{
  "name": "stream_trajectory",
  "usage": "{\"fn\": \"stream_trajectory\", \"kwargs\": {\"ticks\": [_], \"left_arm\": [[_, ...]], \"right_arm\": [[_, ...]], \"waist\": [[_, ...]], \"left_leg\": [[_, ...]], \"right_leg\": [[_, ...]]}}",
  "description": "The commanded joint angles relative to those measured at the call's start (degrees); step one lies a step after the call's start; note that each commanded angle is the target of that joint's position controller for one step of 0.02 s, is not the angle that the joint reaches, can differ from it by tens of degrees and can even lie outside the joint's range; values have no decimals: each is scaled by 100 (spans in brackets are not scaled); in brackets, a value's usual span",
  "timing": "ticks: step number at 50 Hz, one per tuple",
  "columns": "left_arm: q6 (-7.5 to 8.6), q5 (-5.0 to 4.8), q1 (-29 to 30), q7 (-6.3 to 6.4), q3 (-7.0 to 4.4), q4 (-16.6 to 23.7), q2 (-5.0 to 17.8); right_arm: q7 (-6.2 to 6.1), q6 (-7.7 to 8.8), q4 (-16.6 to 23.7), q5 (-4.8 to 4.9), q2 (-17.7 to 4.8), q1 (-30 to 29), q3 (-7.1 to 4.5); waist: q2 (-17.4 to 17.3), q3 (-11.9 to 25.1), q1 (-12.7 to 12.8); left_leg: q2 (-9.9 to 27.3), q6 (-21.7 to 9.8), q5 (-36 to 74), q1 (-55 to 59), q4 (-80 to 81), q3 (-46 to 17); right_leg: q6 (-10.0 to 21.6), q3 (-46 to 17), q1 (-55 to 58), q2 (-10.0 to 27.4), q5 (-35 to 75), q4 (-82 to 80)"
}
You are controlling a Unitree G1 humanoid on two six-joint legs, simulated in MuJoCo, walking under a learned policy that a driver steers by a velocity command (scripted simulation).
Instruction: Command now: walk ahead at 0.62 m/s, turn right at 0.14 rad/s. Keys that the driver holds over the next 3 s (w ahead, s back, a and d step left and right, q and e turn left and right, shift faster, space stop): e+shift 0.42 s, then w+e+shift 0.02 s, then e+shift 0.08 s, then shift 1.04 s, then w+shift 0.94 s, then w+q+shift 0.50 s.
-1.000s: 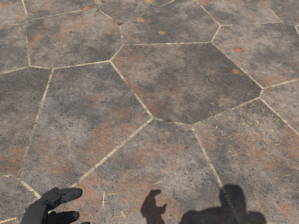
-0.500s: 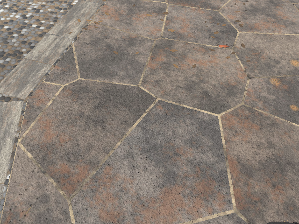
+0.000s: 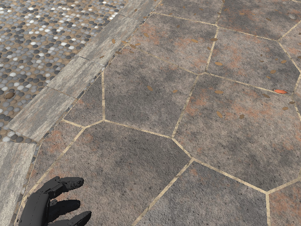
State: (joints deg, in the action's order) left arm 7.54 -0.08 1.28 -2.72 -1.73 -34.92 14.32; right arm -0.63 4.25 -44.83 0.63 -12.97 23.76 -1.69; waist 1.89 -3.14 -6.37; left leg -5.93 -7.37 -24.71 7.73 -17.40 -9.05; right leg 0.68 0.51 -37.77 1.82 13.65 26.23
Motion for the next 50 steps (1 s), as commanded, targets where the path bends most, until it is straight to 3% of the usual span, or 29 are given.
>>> {"fn": "stream_trajectory", "kwargs": {"ticks": [1,2,3,4,5,6,7,8,9,11,13,15,19,23,25,26,27,28,29,30,31,33,36,43,46,47,48,49,50], "left_arm": [[178,-54,200,-96,-260,361,659],[152,-127,-717,-76,-341,108,837],[94,-139,-1976,-26,-368,-250,939],[42,30,-2586,-13,-346,-436,1283],[113,226,-2559,-111,-380,-428,1431],[-3,124,-2188,-65,-472,-152,1232],[-121,17,-1640,19,-390,21,1029],[-218,-64,-1291,60,-351,68,1008],[-253,-71,-1193,102,-359,90,1088],[-305,-9,-1115,122,-353,50,1034],[-352,-46,-1117,172,-384,-9,1091],[-492,-68,-1218,272,-470,-47,1326],[-831,-237,-1298,484,-504,-18,1336],[-981,-158,-1332,569,-508,120,1234],[-990,-133,-1263,553,-499,196,1135],[-990,-163,-1225,535,-453,232,977],[-999,-117,-1708,506,-327,163,560],[-993,-108,-1934,506,-310,272,615],[-932,-43,-2173,459,-402,291,1100],[-951,-61,-2067,453,-489,102,1439],[-1019,-79,-1878,477,-530,-28,1491],[-1076,-71,-1703,508,-449,-8,1194],[-1030,-79,-1542,488,-310,42,838],[-1002,-49,-1178,419,-201,-33,758],[-958,-43,-1424,356,-182,-244,630],[-939,3,-1417,348,-186,-257,695],[-935,78,-1476,375,-217,-215,954],[-967,139,-1315,401,-308,-226,1373],[-928,158,-1168,348,-181,-251,830]], "right_arm": [[-109,-70,-114,-146,-1029,515,-282],[-122,-86,-41,-251,-1185,210,-323],[-109,-81,143,-314,-1250,-422,-331],[-101,-67,467,-574,-616,-278,-202],[-3,-24,366,-134,-354,928,-24],[28,-14,436,-50,-1060,467,-100],[42,24,772,-18,-1241,-488,-160],[21,51,923,-141,-1159,-965,-148],[-6,29,1040,-209,-1107,-1112,-159],[-47,-57,1070,-238,-975,-897,-152],[-141,-73,1096,-262,-771,-930,-86],[-193,-119,1154,-254,-751,-1131,-78],[-167,-199,1290,-160,-818,-1828,-100],[-73,-115,1362,-63,-931,-2316,-160],[-43,-12,1306,-66,-1040,-2183,-250],[-39,42,1211,-66,-1071,-1910,-290],[-63,27,1194,-150,-1253,-1768,-322],[-80,-74,1284,-352,-1447,-1792,-335],[-62,-109,1190,-351,-1343,-1575,-366],[-60,-124,1294,-256,-1002,-1803,-278],[-57,-178,1308,-209,-847,-1903,-230],[-54,-261,1261,-161,-935,-1934,-206],[-49,-309,1086,-187,-909,-1685,-184],[-24,-398,835,-97,-1161,-1429,-245],[-37,-435,708,-8,-1089,-1366,-200],[-44,-410,592,22,-1046,-1101,-184],[-28,-346,562,-38,-967,-967,-149],[24,-239,628,-173,-662,-767,-71],[10,-211,652,-236,-666,-1142,-64]], "waist": [[-967,317,215],[-1070,801,768],[-954,1303,1525],[828,2109,1199],[1857,3317,843],[687,3645,1228],[83,2665,1190],[-771,1685,927],[-865,1190,722],[-413,764,402],[-274,742,345],[-175,1108,364],[213,1244,576],[651,870,770],[871,717,674],[742,772,539],[-97,1295,769],[-1165,1220,990],[-1646,1421,1032],[-1126,1127,924],[-673,861,842],[-619,598,793],[-945,742,711],[-1345,839,467],[-1208,741,658],[-1078,716,652],[-656,867,598],[587,900,279],[733,823,485]], "left_leg": [[1255,83,6355,71,-761,60],[1248,220,7240,85,-1719,216],[1077,456,7152,-495,-3194,513],[420,783,2083,-2430,-5584,667],[-271,1327,-1320,-4688,-7662,-60],[88,1179,-593,-4719,-7793,-446],[346,1048,-199,-4786,-7189,-368],[406,986,-128,-4690,-6730,-87],[461,1002,-70,-4566,-6378,-23],[563,1056,-106,-4112,-5541,26],[520,1195,-20,-3912,-4503,188],[304,1325,566,-3630,-3838,252],[60,1364,1614,-3512,-2795,12],[57,1254,1621,-3276,-1642,-232],[143,1130,1684,-2727,-882,-245],[423,971,2309,-2135,-163,-201],[1535,459,2780,-1137,-182,-985],[2479,-354,3707,-669,-195,-2334],[2995,-870,3316,-803,-95,-3272],[2630,-779,2992,-1074,-190,-2654],[2186,-502,2710,-1376,-279,-1845],[1781,-371,2858,-1837,-191,-1235],[1512,-446,3339,-1720,-163,-690],[1704,-588,2661,-1660,-168,-732],[1627,-413,2645,-1878,-423,-674],[1521,-176,2564,-2137,-494,-593],[1372,177,2094,-2575,-780,-359],[716,571,1161,-2946,-1159,389],[690,840,792,-2463,-990,560]], "right_leg": [[379,545,996,-700,-277,-36],[492,479,1799,-787,-293,61],[620,212,3125,-505,462,-214],[956,-1171,5355,547,2551,865],[2505,-4470,7589,2171,2203,558],[2231,-4510,7293,1803,533,69],[1902,-3694,6160,1450,85,-145],[1706,-3261,4742,1121,116,-453],[1736,-3041,3821,953,450,-639],[1667,-2535,2717,540,969,-839],[1624,-2213,2145,310,1718,-755],[1511,-2208,1995,191,1829,-619],[939,-2486,2097,-124,-166,-458],[806,-3175,2273,-133,-2514,-447],[692,-3415,2268,-215,-2229,-94],[524,-3271,2134,-423,-2533,371],[283,-2592,1752,-791,-4348,1550],[17,-1576,686,-1407,-5481,2444],[-242,-1343,402,-910,-5226,3540],[-411,-1279,374,-710,-4757,3993],[-518,-1186,385,-632,-4374,4230],[-604,-953,435,-647,-4002,4506],[-675,-661,705,-603,-3825,3880],[-533,-308,1839,-278,-3664,1565],[-245,-152,2593,-354,-2689,-148],[-64,-292,3008,-284,-2218,-631],[163,-792,3574,248,-1686,-559],[582,-1432,3554,914,-992,-349],[838,-1529,2745,1046,-1770,-556]]}}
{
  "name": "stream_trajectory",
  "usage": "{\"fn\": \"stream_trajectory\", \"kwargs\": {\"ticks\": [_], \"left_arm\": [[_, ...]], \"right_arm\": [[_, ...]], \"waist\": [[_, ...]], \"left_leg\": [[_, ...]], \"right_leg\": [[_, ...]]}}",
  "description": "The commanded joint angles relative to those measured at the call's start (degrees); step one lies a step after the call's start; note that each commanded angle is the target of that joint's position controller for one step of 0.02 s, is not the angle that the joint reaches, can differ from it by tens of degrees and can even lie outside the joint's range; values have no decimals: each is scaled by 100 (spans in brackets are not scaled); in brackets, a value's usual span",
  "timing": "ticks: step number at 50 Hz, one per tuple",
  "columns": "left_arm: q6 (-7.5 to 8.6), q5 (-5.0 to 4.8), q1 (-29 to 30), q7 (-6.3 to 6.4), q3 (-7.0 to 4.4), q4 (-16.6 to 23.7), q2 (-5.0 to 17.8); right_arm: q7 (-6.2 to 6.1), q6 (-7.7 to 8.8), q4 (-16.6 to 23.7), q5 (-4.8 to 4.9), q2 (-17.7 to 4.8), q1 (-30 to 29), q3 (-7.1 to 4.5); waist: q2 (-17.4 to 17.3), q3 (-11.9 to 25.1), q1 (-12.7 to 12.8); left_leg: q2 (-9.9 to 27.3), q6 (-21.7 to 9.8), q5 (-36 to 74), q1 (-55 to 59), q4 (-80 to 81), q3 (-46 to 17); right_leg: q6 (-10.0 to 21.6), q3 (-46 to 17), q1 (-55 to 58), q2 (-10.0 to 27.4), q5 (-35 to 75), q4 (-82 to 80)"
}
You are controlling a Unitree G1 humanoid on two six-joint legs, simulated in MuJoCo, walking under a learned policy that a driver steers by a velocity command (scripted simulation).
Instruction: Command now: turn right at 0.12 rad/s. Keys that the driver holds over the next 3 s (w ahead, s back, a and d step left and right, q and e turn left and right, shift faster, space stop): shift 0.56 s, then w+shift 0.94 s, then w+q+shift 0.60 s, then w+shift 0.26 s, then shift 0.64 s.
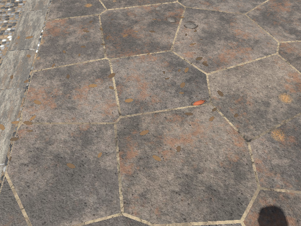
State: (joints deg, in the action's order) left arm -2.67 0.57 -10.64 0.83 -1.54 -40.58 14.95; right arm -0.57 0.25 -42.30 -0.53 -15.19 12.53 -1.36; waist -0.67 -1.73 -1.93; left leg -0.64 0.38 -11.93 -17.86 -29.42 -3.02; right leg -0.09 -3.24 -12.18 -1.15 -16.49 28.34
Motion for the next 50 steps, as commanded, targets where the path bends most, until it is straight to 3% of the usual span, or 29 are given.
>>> {"fn": "stream_trajectory", "kwargs": {"ticks": [1,3,5,14,28,29,30,31,32,33,34,36,38,40,42,43,44,45,46,47,48,49,50], "left_arm": [[146,118,202,-39,-99,325,464],[246,101,79,-62,-104,238,537],[325,53,-45,-54,-98,127,591],[379,2,-229,-26,-62,-156,515],[401,-23,-477,-7,-54,-863,474],[379,-46,-692,18,-79,-991,523],[346,-119,-836,40,-178,-1026,806],[357,-161,-1056,55,-263,-1032,1091],[437,-190,-1044,72,-344,-1006,1354],[558,-141,-969,88,-317,-964,1221],[659,-126,-877,87,-274,-928,1011],[721,-214,-757,45,-266,-830,887],[700,-251,-723,10,-304,-771,1011],[678,-281,-659,-22,-337,-725,1148],[682,-256,-620,-53,-293,-692,1041],[706,-171,-540,-79,-208,-645,822],[757,-42,-270,-112,-79,-466,405],[927,-133,-439,-97,75,-55,-176],[1012,-442,-322,-96,-14,6,282],[1054,-478,54,-124,-52,130,561],[1039,-350,25,-135,-40,85,546],[1008,-215,-32,-150,-49,64,498],[941,-181,-97,-193,-58,64,448]], "right_arm": [[3,183,390,-123,-520,-234,-117],[-33,121,302,-111,-573,-284,-150],[-52,102,236,-81,-581,-167,-164],[-127,67,-159,-19,-545,-78,-193],[-236,-64,-822,24,-556,-141,-231],[-235,-75,-938,41,-486,-9,-220],[-218,-63,-941,114,-514,-98,-245],[-173,16,-742,166,-540,-543,-245],[-110,157,-456,270,-455,-1039,-193],[-58,299,-335,335,-562,-1233,-223],[0,426,-359,327,-606,-1098,-249],[111,609,-422,270,-532,-907,-224],[181,669,-480,206,-379,-876,-181],[218,646,-610,223,-351,-558,-162],[167,587,-867,277,-495,223,-240],[114,568,-1077,325,-691,1000,-349],[57,575,-1294,284,-1184,2066,-505],[131,643,-1218,107,-1695,2408,-518],[213,731,-1091,40,-1173,1761,-369],[250,786,-947,61,-889,1266,-261],[279,778,-882,47,-717,987,-182],[301,732,-829,24,-638,785,-134],[300,694,-819,-21,-512,676,-76]], "waist": [[829,470,50],[777,235,159],[657,80,93],[163,197,124],[110,151,148],[240,381,186],[530,139,316],[934,-339,535],[1339,-888,653],[1162,-1164,647],[912,-1117,531],[651,-627,453],[746,-243,430],[849,-212,244],[650,-155,-177],[438,103,-590],[-645,461,-1114],[-2101,958,-812],[-1210,539,-559],[-751,-3,-410],[-428,-29,-243],[-388,-124,-62],[-496,-253,97]], "left_leg": [[190,147,-111,330,293,-99],[171,154,331,485,290,-140],[210,95,495,598,356,-184],[263,107,975,903,345,-210],[261,70,1132,1070,369,-187],[28,60,36,1055,190,91],[-250,32,-1361,462,-303,401],[-281,0,-1812,-576,-907,515],[54,-115,-1472,-1347,-1618,318],[390,-226,-1474,-2076,-2155,-30],[594,-303,-1289,-2627,-2375,-153],[783,-351,-911,-2516,-1736,-72],[518,-217,-524,-1264,-915,362],[257,-52,-72,-25,-482,763],[44,-50,21,1180,-358,976],[-16,-172,-169,2091,-255,920],[816,-490,-1114,3076,310,-328],[2150,-1342,-3058,3677,1432,-3597],[2501,-1573,-4238,3169,2045,-4609],[2412,-1405,-3691,2742,1944,-3889],[2106,-1277,-2924,2381,1834,-3069],[1807,-1165,-2389,1905,1881,-2449],[1561,-1062,-2095,1451,2003,-1994]], "right_leg": [[735,-970,-36,1039,574,-832],[445,-757,-270,714,224,-830],[365,-696,-404,640,348,-786],[332,-528,-243,465,1023,-632],[241,-288,-132,284,1234,-674],[334,-299,4,237,-61,-841],[598,-714,14,419,-2053,-1144],[993,-1712,83,1079,-3551,-1769],[1458,-2872,-27,1927,-3982,-2410],[1662,-3280,216,2252,-3401,-2587],[1619,-3122,755,2263,-2753,-2479],[1286,-2262,1282,1963,-1682,-2256],[1063,-1338,787,1438,-1073,-2150],[1073,-914,-86,1264,-1083,-2029],[1000,-707,-895,1174,-981,-1506],[880,-467,-1295,975,-237,-595],[540,116,-2129,492,241,1786],[369,-61,-3479,-258,-1452,3879],[528,-536,-4317,60,-984,4794],[699,-464,-4726,435,-434,4919],[699,-317,-4487,712,39,4752],[638,-305,-4190,893,399,4361],[550,-262,-3885,1002,675,4126]]}}
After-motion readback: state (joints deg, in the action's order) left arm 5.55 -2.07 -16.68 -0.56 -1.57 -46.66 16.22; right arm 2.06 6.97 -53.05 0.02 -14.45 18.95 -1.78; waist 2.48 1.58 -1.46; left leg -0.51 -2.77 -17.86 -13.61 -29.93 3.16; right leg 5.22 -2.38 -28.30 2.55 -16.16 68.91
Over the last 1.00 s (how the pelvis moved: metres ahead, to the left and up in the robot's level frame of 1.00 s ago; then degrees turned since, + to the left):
0.34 -0.04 0.01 -34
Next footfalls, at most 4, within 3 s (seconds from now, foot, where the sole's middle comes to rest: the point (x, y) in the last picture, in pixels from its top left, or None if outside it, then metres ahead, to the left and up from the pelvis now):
0.88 left None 0.17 0.17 -0.77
1.38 right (163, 188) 0.67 -0.04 -0.77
1.86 left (113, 118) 1.10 0.21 -0.77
2.32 right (114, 65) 1.56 0.23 -0.77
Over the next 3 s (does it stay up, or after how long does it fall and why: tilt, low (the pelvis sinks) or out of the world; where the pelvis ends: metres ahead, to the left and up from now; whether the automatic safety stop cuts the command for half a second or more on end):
stays up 1.64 0.41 0.00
